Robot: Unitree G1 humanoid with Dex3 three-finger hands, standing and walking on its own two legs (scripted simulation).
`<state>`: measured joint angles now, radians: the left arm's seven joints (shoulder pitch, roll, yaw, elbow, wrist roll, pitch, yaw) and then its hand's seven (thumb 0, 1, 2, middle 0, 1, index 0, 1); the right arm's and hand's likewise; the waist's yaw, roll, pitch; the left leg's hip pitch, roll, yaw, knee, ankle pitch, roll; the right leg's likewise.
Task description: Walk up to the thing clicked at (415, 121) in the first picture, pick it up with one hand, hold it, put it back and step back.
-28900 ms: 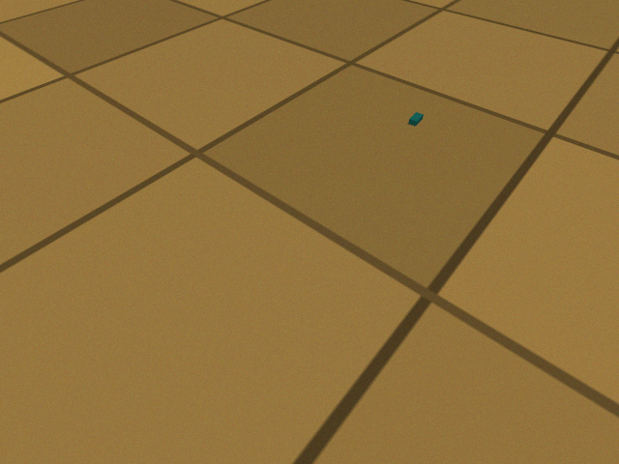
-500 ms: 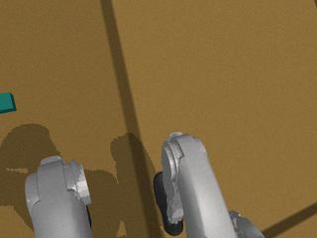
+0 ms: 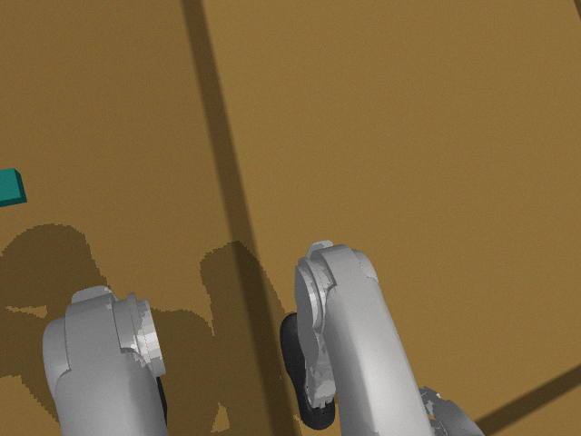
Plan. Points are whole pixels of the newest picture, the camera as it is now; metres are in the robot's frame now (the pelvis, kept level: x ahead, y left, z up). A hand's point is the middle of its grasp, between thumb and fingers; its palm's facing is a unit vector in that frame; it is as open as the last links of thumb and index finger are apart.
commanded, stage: rise first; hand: left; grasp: from above
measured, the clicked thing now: out of the picture +0.47 +0.36 -0.30
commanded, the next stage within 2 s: approach in 0.14 s
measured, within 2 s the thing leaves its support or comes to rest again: neither
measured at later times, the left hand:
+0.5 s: hand out of the picture +0.45 +0.37 -0.17, palm faces -0.41 -0.11 -0.90, open 13.9 cm
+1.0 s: hand out of the picture +0.45 +0.36 -0.18, palm faces -0.48 -0.14 -0.87, open 14.0 cm
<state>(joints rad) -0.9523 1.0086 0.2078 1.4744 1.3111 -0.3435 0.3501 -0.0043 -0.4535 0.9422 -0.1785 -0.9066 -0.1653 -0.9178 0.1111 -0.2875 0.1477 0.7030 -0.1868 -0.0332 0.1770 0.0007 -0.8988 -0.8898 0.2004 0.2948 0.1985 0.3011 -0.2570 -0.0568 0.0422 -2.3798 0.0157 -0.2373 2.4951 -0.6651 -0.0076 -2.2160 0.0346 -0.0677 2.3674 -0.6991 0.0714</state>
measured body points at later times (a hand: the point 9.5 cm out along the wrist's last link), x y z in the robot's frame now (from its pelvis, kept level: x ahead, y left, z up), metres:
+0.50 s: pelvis +0.00 +0.00 +0.00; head +0.24 +0.12 +0.36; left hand +0.47 +0.37 -0.12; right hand +0.07 -0.27 -0.08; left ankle +0.07 +0.13 -0.28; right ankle +0.11 -0.14 -0.28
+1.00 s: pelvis +0.00 -0.01 +0.01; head +0.26 +0.10 +0.36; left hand +0.47 +0.37 -0.13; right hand +0.05 -0.27 -0.08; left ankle +0.07 +0.13 -0.28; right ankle +0.11 -0.15 -0.28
